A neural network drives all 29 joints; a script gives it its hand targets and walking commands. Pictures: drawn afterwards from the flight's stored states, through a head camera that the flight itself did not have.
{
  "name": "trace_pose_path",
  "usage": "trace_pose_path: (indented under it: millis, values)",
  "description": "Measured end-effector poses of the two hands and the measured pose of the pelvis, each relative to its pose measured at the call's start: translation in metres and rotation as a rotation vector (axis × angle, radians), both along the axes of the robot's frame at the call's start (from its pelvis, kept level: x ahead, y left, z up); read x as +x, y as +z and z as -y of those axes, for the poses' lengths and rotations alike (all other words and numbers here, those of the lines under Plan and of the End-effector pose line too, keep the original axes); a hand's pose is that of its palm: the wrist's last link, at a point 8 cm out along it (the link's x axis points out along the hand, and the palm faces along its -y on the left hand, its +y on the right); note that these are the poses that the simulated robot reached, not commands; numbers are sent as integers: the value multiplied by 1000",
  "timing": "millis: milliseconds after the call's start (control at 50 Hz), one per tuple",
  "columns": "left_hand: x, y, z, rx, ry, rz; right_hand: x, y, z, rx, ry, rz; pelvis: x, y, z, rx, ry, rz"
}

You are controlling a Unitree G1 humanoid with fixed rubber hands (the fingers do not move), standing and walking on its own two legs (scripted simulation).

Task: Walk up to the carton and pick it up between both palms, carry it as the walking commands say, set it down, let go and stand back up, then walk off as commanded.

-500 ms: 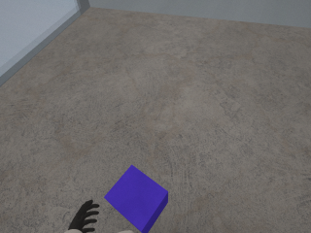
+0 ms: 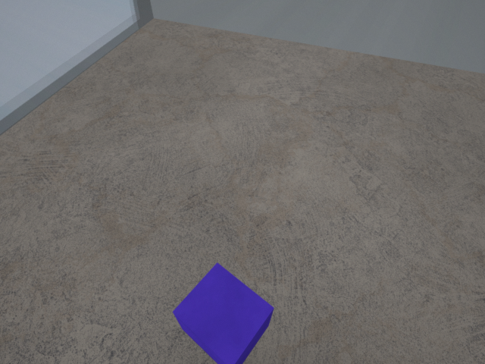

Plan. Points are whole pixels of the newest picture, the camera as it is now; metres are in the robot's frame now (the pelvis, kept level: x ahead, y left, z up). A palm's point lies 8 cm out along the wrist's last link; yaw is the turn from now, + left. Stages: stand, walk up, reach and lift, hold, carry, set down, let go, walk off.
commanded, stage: stand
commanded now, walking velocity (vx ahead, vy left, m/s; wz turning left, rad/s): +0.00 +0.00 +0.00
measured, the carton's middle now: (224, 319) +0.36 +0.08 -0.66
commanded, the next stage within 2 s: walk off in 0.38 s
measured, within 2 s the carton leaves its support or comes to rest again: neither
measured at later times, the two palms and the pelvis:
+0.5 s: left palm out of the picture -0.01 +0.22 -0.15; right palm out of the picture +0.00 -0.24 -0.14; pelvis +0.00 -0.01 +0.00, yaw +0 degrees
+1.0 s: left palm out of the picture -0.03 +0.17 -0.12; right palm out of the picture +0.15 -0.27 -0.14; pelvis +0.09 -0.04 +0.00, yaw +0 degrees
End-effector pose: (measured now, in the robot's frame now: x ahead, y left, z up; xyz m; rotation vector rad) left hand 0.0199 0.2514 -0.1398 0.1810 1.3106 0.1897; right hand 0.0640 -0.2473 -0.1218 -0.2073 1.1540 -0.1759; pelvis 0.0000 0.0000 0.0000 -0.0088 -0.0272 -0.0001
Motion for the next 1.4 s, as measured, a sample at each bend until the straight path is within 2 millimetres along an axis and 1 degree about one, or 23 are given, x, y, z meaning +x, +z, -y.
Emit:
trace_pose_path:
  millis: [120,300,580,660,720,780,820,840,860,880,940,1000,1060,1100,1160,1200,1220,1240,1260,1280,1300,1360,1400]
  values:
    - [-12,-2,7,-10,9,-47,-20,-6,1,4,-25,-64,1,1,0,1,2,4]
    - [-20,-6,21,-31,13,-83,-46,-13,-2,21,-48,-147,2,1,3,2,3,6]
    - [-37,-9,37,-53,25,-131,-67,-20,-12,51,-59,-216,2,0,6,2,4,2]
    - [-42,-12,38,-53,23,-151,-75,-25,-10,55,-79,-238,6,-4,7,5,2,-1]
    - [-37,-12,41,-51,-3,-156,-87,-28,-3,59,-117,-271,13,-6,13,6,-9,-10]
    - [-18,-9,49,-50,-19,-117,-100,-31,8,67,-145,-326,24,-7,23,6,-13,-18]
    - [-9,-9,56,-40,-3,-89,-99,-35,16,76,-140,-353,33,-11,31,7,-3,-18]
    - [-10,-8,59,-35,17,-85,-91,-36,19,78,-120,-356,38,-11,34,7,5,-20]
    - [-14,-6,62,-33,38,-93,-77,-35,21,80,-95,-345,43,-9,36,8,10,-22]
    - [-20,-3,65,-33,57,-113,-59,-33,23,83,-73,-318,49,-7,37,11,12,-26]
    - [-38,7,74,-44,99,-193,10,-25,27,92,-17,-190,70,0,40,15,9,-34]
    - [-46,15,81,-57,129,-262,82,-17,27,90,25,-80,93,2,38,19,8,-43]
    - [-45,21,85,-70,158,-319,152,-12,17,92,68,3,118,2,32,27,5,-58]
    - [-38,22,86,-78,177,-351,199,-11,4,99,105,52,137,-1,25,28,5,-67]
    - [-24,20,80,-89,208,-401,271,-12,-23,110,163,123,167,-9,12,31,7,-77]
    - [-11,16,72,-98,223,-438,311,-14,-40,107,179,174,190,-17,1,31,4,-75]
    - [0,12,66,-101,223,-449,325,-16,-46,99,175,192,202,-21,-5,30,2,-70]
    - [17,9,58,-102,218,-441,331,-17,-49,91,168,193,212,-22,-10,29,-3,-66]
    - [39,5,49,-98,202,-415,329,-18,-48,86,147,176,223,-21,-14,26,-8,-61]
    - [68,2,39,-91,180,-371,321,-19,-45,78,123,142,233,-18,-16,22,-12,-56]
    - [101,-2,28,-81,154,-314,310,-19,-41,69,95,98,244,-15,-18,18,-14,-51]
    - [214,-7,1,-54,60,-125,264,-18,-31,47,3,-57,276,-6,-21,11,-12,-42]
    - [288,-4,-8,-44,4,-6,235,-16,-28,39,-53,-159,298,-3,-21,10,-8,-39]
